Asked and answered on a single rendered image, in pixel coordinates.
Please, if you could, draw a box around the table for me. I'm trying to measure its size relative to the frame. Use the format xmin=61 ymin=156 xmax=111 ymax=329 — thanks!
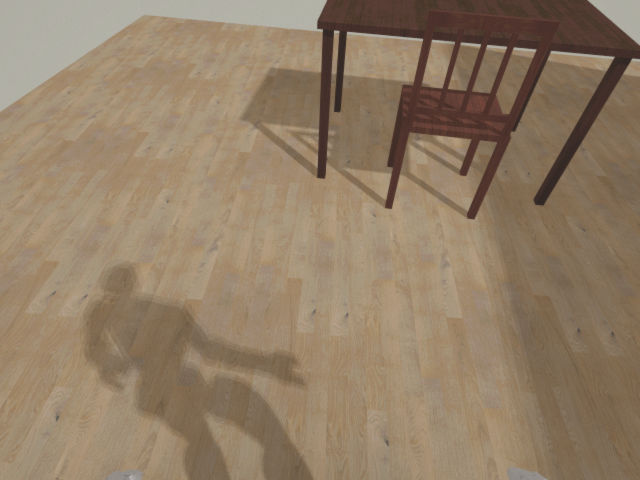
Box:
xmin=317 ymin=0 xmax=640 ymax=206

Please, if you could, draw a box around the chair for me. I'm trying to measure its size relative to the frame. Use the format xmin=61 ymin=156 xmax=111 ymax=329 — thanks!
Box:
xmin=385 ymin=9 xmax=560 ymax=219

